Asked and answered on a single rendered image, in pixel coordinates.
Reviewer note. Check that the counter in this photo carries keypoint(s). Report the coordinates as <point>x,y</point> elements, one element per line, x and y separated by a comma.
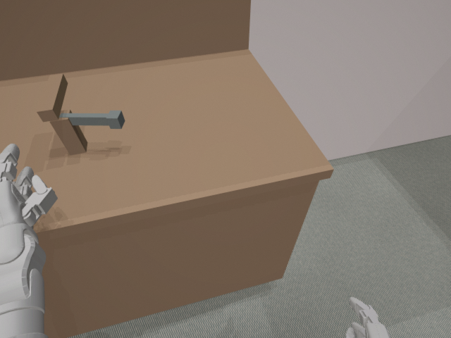
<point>203,191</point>

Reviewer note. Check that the left robot forearm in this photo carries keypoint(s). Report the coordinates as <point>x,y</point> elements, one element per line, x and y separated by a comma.
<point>22,303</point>

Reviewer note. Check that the robot left hand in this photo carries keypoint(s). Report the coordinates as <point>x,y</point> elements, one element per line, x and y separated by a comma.
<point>17,202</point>

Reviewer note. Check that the robot right hand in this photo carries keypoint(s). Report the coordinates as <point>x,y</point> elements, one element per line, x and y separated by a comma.
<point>369,319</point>

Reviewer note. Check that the tap lever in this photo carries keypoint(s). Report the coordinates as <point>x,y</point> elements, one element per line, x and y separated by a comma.
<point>114,119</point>

